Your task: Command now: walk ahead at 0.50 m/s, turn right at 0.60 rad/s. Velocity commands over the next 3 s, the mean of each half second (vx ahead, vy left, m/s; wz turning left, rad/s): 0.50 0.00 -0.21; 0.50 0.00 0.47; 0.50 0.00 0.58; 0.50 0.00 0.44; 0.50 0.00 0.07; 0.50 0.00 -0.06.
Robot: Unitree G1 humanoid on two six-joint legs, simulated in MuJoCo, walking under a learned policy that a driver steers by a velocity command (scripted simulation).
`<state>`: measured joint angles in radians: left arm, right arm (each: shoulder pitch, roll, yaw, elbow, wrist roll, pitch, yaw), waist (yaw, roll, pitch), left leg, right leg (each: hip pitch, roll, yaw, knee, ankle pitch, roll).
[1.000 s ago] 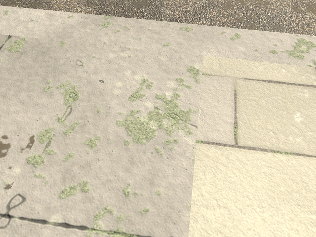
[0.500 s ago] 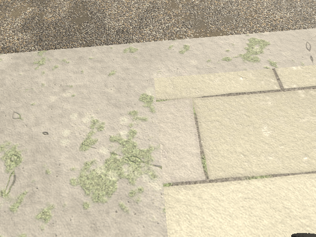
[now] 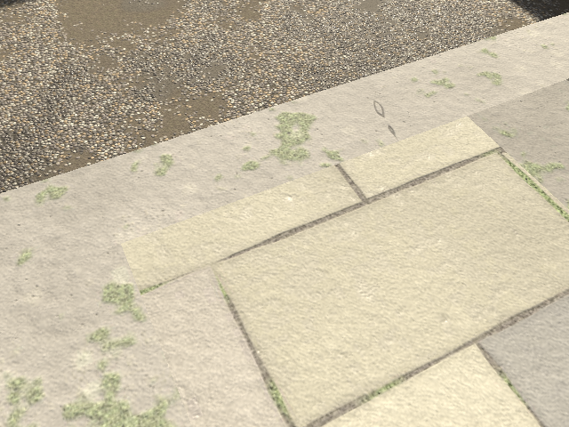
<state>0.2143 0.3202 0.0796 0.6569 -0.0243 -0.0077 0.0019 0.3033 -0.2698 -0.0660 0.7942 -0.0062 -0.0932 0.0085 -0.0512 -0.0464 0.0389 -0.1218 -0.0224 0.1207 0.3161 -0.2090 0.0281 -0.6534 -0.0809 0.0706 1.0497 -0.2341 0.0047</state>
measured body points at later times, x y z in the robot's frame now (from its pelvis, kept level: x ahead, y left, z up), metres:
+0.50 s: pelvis +0.27 -0.09 +0.00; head +0.30 -0.10 +0.45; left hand +0.38 +0.18 -0.10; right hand +0.37 -0.38 -0.12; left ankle +0.36 +0.09 -0.66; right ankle +0.25 -0.16 -0.74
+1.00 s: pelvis +0.57 -0.04 +0.00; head +0.60 -0.02 +0.45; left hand +0.68 +0.26 -0.10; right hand +0.72 -0.29 -0.11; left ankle +0.58 +0.03 -0.74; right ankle +0.61 -0.22 -0.66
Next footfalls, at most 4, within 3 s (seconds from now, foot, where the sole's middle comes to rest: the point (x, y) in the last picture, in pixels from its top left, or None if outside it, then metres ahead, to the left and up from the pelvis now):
0.24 right None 0.29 -0.17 -0.78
0.80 left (267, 368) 0.62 0.03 -0.78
1.26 right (313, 258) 0.93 -0.11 -0.78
1.76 left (194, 241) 1.01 0.23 -0.78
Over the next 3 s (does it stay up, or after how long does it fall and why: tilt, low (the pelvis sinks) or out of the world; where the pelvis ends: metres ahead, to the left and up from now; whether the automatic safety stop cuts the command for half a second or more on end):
stays up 1.22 0.33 -0.01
